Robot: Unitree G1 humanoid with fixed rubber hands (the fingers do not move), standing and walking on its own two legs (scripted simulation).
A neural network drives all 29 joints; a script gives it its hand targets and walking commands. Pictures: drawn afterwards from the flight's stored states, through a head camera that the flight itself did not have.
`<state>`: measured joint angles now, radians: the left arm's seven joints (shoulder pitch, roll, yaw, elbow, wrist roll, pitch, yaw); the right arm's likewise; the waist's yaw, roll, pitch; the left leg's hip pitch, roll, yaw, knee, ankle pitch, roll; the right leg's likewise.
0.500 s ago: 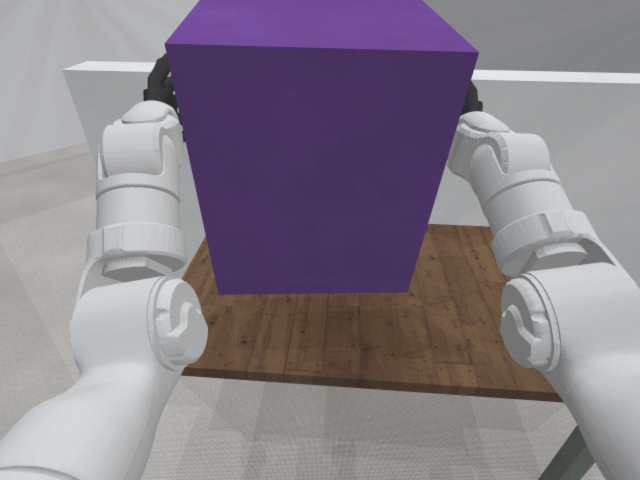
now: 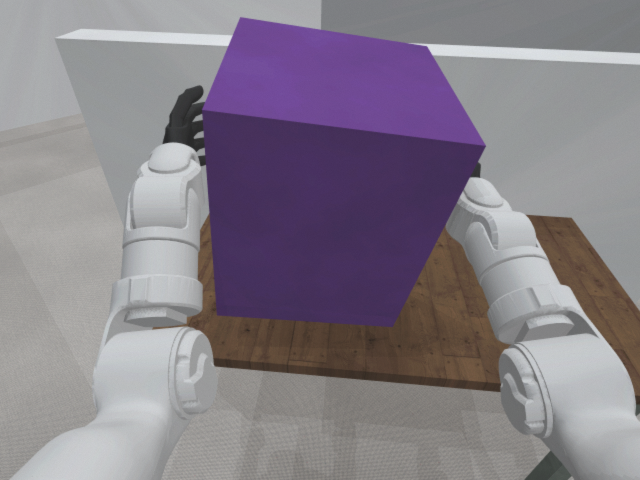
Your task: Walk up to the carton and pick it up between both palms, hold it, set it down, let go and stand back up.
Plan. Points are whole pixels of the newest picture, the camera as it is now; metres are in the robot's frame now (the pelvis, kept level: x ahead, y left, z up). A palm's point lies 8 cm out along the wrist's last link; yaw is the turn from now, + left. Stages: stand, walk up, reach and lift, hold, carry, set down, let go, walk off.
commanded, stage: set down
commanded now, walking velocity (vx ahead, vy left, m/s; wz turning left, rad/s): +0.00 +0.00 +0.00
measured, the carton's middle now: (321, 181) +0.43 +0.00 +0.22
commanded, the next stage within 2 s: none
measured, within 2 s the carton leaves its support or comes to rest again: neither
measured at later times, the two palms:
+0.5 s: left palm (191, 179) +0.41 +0.16 +0.23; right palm (454, 206) +0.39 -0.17 +0.20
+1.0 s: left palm (207, 200) +0.42 +0.15 +0.20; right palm (454, 223) +0.39 -0.18 +0.17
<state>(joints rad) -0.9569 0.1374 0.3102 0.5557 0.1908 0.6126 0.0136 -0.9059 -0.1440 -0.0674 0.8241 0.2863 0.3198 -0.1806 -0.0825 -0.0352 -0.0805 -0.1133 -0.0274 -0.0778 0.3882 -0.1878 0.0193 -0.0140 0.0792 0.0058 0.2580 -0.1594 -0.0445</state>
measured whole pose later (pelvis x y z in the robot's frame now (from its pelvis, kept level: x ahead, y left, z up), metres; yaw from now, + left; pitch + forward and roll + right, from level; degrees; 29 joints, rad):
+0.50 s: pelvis +0.00 +0.00 +0.00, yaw +0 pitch -3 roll -1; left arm -0.92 0.12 0.31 0.67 0.19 0.49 0.03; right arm -0.87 -0.11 -0.15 0.90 0.19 0.24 -0.14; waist -0.07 -0.04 -0.08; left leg -0.13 -0.03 -0.06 0.37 -0.18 0.02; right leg -0.04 0.07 0.01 0.26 -0.16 -0.04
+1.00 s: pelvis +0.01 +0.00 +0.00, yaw -1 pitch -1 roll -1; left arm -0.88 0.10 0.31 0.76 0.16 0.37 0.04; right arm -0.83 -0.09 -0.20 0.91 0.11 0.20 -0.13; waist -0.05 -0.03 -0.10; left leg -0.17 -0.02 -0.05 0.36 -0.17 0.01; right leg -0.10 0.07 0.00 0.27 -0.16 -0.05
